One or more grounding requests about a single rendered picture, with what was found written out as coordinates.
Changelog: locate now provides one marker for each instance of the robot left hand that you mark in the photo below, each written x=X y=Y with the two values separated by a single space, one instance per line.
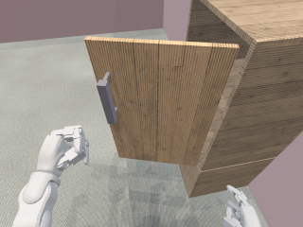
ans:
x=51 y=156

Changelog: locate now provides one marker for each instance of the handle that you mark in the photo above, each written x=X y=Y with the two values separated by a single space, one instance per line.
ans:
x=106 y=99

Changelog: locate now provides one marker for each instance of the robot right hand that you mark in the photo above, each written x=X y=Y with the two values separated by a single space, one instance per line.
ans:
x=245 y=214

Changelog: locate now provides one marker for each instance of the cupboard door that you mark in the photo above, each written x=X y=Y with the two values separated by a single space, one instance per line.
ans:
x=166 y=94

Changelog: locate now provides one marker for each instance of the left robot forearm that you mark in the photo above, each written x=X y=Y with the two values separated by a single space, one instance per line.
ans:
x=36 y=200

